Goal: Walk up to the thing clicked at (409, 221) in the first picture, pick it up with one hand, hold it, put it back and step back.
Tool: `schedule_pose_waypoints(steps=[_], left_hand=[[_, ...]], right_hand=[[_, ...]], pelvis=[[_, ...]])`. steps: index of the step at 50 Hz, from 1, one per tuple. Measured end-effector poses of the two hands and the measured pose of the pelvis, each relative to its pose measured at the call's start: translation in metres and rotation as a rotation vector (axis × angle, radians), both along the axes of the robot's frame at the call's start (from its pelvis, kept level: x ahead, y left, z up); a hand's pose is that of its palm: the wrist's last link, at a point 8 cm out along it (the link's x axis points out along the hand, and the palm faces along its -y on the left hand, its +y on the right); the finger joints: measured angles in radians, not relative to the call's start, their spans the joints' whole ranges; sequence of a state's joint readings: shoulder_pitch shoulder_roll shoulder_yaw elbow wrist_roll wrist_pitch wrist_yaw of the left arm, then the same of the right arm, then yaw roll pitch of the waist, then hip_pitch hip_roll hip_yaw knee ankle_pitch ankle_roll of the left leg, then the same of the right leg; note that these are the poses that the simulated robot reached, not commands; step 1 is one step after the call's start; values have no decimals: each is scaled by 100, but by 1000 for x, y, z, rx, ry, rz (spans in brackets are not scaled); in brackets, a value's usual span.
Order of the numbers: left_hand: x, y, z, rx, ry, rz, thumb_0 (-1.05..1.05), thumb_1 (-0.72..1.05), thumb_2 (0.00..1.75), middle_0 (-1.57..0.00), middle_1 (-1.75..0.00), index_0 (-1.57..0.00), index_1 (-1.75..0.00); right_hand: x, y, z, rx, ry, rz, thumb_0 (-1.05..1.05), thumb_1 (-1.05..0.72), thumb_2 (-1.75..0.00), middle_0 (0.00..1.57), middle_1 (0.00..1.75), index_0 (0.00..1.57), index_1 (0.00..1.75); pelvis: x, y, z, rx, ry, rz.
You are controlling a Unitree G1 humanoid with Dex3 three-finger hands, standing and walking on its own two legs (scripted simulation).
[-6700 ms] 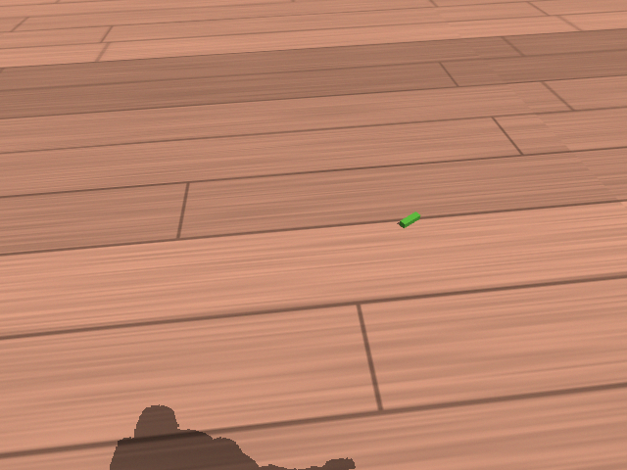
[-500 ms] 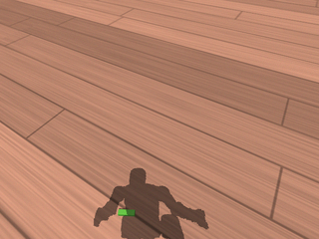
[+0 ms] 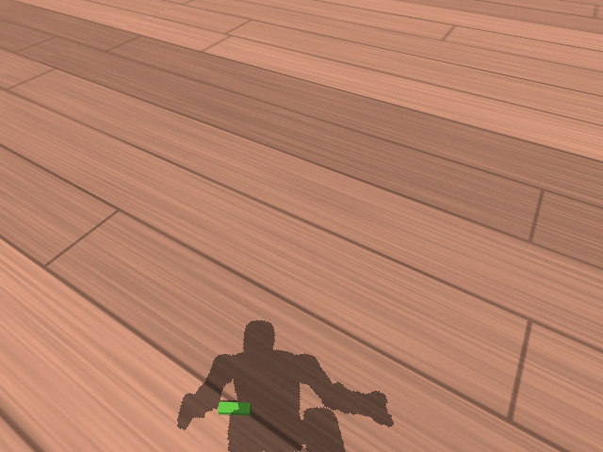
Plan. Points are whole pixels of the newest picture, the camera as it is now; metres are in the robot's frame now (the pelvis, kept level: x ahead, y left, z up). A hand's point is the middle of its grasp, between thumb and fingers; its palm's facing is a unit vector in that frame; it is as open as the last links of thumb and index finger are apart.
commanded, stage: stand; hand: left
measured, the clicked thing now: (234, 408) +0.40 +0.24 -0.77
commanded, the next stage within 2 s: none
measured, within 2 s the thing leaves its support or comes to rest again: neither
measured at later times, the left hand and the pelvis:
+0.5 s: hand out of the picture +0.08 +0.25 -0.16, palm faces -0.03 -0.94 -0.34, open 7.4 cm; pelvis +0.00 +0.00 +0.00, yaw +0 degrees
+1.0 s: hand out of the picture +0.08 +0.25 -0.16, palm faces -0.04 -0.94 -0.34, open 7.4 cm; pelvis +0.01 -0.01 +0.00, yaw +0 degrees
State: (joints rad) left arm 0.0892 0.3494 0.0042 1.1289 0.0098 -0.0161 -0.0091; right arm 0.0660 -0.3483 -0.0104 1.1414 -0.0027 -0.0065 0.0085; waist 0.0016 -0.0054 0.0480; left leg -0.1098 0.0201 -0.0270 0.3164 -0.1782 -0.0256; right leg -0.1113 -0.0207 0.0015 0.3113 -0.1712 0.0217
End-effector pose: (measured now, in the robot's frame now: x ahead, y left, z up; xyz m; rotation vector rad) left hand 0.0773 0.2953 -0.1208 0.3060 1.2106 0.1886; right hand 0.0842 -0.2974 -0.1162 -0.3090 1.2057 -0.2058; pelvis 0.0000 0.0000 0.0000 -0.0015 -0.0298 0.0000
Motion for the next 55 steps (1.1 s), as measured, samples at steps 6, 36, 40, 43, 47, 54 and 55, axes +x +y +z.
schedule_pose_waypoints(steps=[6,36,40,43,47,54,55], left_hand=[[-1,0,1,5,2,-1,0,91,90,-20,-30,-20,-30],[-2,0,2,14,22,-4,0,91,90,-20,-30,-20,-30],[-2,-1,1,13,23,-5,0,91,90,-20,-30,-20,-30],[-2,-2,1,11,25,-3,0,91,90,-20,-30,-20,-30],[-2,-2,1,12,28,-4,0,91,90,-20,-30,-20,-30],[0,-3,1,12,27,-6,0,90,90,-20,-30,-20,-30],[0,-3,1,12,26,-7,0,90,90,-20,-30,-20,-30]], right_hand=[[-6,-1,-2,3,14,-3,1,-91,-90,21,30,21,30],[-11,-4,-5,4,39,-1,1,-91,-90,21,30,21,30],[-9,-4,-4,4,36,1,1,-91,-90,21,30,21,30],[-8,-5,-4,3,35,3,0,-91,-90,21,30,21,30],[-7,-5,-4,3,36,3,0,-91,-90,21,30,21,30],[-5,-6,-3,1,32,0,1,-91,-90,21,30,21,30],[-5,-6,-3,0,31,0,1,-91,-90,21,30,21,30]], pelvis=[[0,-1,0,0,-2,0],[4,-4,0,3,5,-1],[5,-5,0,2,5,-1],[6,-5,0,3,6,-2],[7,-5,0,3,6,-3],[8,-6,0,1,4,-5],[8,-6,0,1,3,-5]])
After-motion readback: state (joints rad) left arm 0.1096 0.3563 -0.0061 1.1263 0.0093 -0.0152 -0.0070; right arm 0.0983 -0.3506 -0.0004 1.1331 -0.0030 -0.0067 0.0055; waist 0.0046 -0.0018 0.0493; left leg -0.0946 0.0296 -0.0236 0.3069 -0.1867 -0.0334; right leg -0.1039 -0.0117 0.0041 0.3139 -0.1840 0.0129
